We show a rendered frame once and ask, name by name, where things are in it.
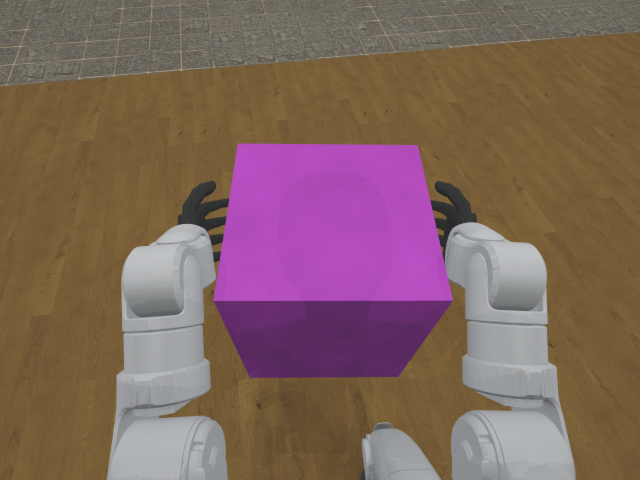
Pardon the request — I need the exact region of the left robot hand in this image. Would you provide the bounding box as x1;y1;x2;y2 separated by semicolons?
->
178;181;229;262

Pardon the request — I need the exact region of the right robot hand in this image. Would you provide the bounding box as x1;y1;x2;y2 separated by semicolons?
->
430;181;477;263

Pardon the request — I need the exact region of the right robot shin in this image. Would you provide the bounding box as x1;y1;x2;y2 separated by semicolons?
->
373;422;393;431

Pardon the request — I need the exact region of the carton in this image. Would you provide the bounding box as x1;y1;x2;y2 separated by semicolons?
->
214;144;453;378

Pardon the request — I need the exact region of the robot left forearm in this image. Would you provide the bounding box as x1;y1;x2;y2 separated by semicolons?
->
107;224;216;480

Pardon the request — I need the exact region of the right robot upper arm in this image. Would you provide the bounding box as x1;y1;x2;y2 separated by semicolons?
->
451;410;575;480

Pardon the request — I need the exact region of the robot right thigh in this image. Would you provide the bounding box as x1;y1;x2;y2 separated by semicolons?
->
362;429;441;480

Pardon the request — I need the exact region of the robot right forearm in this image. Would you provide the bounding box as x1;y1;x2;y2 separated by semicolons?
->
445;222;576;480

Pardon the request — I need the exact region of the left robot upper arm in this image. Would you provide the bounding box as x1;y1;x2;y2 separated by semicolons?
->
109;416;228;480

